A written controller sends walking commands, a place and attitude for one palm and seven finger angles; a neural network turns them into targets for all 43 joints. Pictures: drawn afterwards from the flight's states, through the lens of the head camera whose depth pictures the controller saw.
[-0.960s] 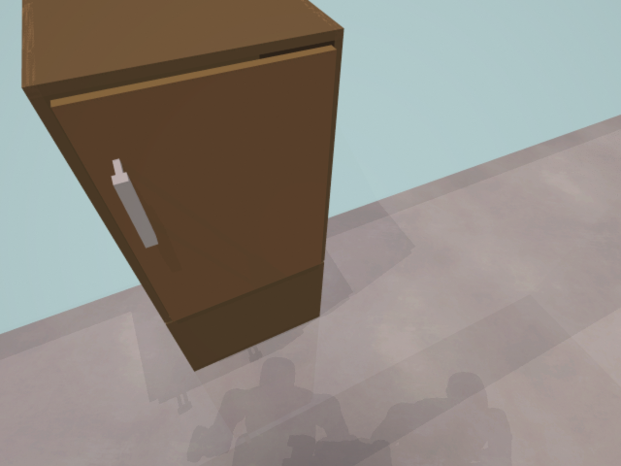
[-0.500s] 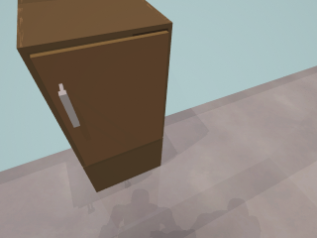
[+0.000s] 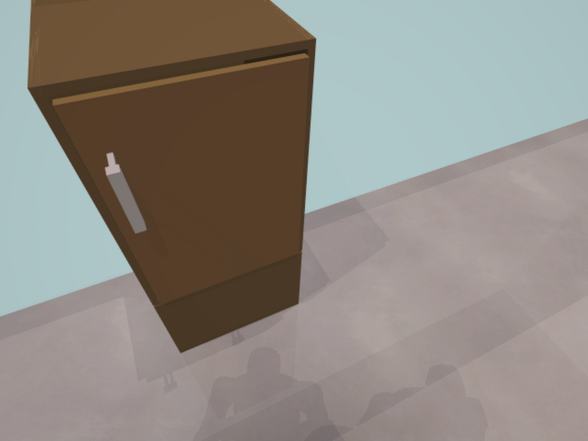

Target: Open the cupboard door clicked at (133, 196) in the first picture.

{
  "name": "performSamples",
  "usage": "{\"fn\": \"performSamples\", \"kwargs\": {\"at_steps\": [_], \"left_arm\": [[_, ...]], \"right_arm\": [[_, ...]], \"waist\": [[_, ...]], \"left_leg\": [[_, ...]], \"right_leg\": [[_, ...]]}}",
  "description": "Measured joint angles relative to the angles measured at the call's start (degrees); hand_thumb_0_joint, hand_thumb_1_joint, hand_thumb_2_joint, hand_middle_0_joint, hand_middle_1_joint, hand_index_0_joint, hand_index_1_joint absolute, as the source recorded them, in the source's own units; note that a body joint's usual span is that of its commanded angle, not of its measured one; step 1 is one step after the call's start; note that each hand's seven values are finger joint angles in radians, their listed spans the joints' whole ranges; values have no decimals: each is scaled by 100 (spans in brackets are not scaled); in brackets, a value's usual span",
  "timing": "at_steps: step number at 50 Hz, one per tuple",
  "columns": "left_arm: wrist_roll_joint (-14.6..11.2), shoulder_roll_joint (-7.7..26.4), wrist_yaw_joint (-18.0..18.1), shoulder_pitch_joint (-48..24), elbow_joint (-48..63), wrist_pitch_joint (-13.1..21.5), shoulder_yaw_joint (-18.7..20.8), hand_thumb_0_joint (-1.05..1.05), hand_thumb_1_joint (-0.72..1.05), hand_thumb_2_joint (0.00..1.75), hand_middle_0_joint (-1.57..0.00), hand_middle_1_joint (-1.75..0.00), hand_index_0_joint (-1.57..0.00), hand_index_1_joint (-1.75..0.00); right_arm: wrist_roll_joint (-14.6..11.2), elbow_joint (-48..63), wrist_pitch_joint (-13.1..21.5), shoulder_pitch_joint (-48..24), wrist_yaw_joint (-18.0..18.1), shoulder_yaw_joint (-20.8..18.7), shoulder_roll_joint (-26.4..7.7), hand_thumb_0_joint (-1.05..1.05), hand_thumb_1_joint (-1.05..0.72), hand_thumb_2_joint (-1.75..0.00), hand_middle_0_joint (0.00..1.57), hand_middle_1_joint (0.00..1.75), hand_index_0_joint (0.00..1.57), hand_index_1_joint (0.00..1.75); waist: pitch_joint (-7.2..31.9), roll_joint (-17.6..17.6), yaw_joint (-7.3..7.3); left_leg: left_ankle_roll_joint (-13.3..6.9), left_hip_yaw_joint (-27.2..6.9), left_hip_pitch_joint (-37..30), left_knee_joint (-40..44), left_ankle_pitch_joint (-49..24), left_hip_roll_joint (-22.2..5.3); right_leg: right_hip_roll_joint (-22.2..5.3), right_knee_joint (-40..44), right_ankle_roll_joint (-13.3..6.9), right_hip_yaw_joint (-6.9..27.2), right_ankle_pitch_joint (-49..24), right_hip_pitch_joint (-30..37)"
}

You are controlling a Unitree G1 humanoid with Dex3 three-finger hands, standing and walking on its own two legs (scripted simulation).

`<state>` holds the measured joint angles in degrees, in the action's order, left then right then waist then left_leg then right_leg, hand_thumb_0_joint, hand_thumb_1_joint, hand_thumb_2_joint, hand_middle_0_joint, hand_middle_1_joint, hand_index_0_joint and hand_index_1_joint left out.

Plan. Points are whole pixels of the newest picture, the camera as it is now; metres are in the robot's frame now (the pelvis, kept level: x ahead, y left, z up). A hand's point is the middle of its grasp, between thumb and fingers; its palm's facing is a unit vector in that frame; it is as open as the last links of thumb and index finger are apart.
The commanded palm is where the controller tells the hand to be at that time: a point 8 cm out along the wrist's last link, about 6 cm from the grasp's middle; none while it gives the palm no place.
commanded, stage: look at it before walking up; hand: left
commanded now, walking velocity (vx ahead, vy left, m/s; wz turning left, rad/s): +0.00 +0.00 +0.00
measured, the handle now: (125, 193) +0.49 +0.34 +0.02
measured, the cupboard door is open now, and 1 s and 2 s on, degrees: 0 0 0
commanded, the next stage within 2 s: turn to face it in 0.48 s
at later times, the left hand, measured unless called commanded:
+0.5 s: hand out of the picture +0.00 +0.17 -0.18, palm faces +0.04 -0.98 -0.19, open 7.4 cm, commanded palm none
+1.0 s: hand out of the picture +0.00 +0.22 -0.20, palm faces +0.25 -0.94 -0.23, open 7.4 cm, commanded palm none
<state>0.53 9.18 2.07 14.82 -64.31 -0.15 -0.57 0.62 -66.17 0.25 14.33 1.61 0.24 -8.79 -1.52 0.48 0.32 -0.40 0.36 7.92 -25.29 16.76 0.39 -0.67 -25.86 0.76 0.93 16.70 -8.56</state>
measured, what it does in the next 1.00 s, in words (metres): stands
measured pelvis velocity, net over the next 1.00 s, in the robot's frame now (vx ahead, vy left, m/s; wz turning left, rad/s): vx -0.02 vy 0.02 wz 0.23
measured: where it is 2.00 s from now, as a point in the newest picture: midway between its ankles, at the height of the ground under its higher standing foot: outside the picture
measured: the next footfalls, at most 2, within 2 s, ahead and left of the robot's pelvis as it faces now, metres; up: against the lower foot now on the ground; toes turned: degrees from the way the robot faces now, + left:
right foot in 1.56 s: +0.06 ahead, -0.08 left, +0.00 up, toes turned +23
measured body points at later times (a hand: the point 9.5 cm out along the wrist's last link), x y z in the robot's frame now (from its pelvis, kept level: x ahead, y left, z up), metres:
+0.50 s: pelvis +0.00 +0.00 +0.00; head +0.01 +0.00 +0.45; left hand +0.00 +0.22 -0.16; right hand +0.01 -0.23 -0.16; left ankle -0.04 +0.11 -0.74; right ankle -0.03 -0.13 -0.74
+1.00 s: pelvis -0.02 +0.02 -0.02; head +0.01 +0.04 +0.43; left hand -0.02 +0.27 -0.18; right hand +0.08 -0.23 -0.16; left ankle -0.03 +0.10 -0.73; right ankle -0.03 -0.13 -0.74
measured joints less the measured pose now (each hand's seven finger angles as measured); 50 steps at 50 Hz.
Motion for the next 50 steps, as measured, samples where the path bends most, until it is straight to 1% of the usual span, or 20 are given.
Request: {"fn": "performSamples", "kwargs": {"at_steps": [31,37,42,43,46,47,48,49,50], "left_arm": [[5,-35,8,49,-15,17,39,0,91,89,-20,-30,-20,-30],[4,0,3,-60,150,-77,146,0,91,89,-20,-30,-20,-30],[31,75,-5,-199,465,-126,284,0,91,89,-21,-30,-20,-30],[41,97,-5,-225,536,-125,305,0,90,89,-21,-30,-20,-30],[86,171,13,-300,707,-99,354,0,90,89,-21,-30,-20,-30],[103,202,18,-313,754,-96,369,0,90,89,-21,-30,-20,-30],[116,243,19,-324,793,-102,384,0,90,89,-21,-30,-20,-30],[122,292,15,-334,826,-118,397,0,90,89,-21,-30,-20,-30],[114,344,7,-337,857,-136,409,0,90,89,-21,-30,-20,-30]], "right_arm": [[6,21,25,42,40,-6,41,0,-91,-90,19,30,20,30],[8,155,-77,50,5,-55,28,0,-91,-90,20,30,20,30],[24,401,-214,-2,-46,-163,-81,0,-90,-90,20,30,20,30],[25,460,-243,-17,-56,-194,-112,0,-90,-90,20,30,20,30],[35,587,-334,-90,-95,-301,-212,0,-90,-90,20,30,20,30],[33,629,-354,-124,-116,-329,-243,0,-90,-90,20,30,20,30],[27,685,-357,-156,-138,-353,-267,0,-90,-90,20,30,20,30],[25,754,-342,-179,-157,-366,-287,0,-91,-90,19,30,20,30],[32,835,-309,-188,-174,-370,-312,0,-91,-90,19,30,20,30]], "waist": [[20,27,14],[-64,31,-15],[-157,-54,-18],[-186,-69,-35],[-284,-51,-47],[-309,-20,-39],[-326,31,-39],[-335,95,-50],[-332,162,-71]], "left_leg": [[16,-60,-23,49,-12,-4],[5,-217,251,-281,76,78],[0,-450,724,-847,211,155],[-10,-386,874,-1090,216,143],[30,-54,1332,-2232,941,70],[48,51,1408,-2442,1112,30],[62,156,1419,-2438,1171,-11],[74,258,1369,-2236,1058,-48],[79,351,1259,-1866,733,-71]], "right_leg": [[1,77,-14,-64,-5,59],[-81,-265,-3,-224,160,-148],[-155,-644,-12,-495,341,-416],[-182,-710,-18,-583,379,-441],[-314,-831,-8,-873,480,-388],[-368,-852,19,-950,501,-356],[-436,-893,58,-1017,531,-336],[-519,-969,108,-1081,580,-332],[-614,-1105,166,-1140,660,-357]]}}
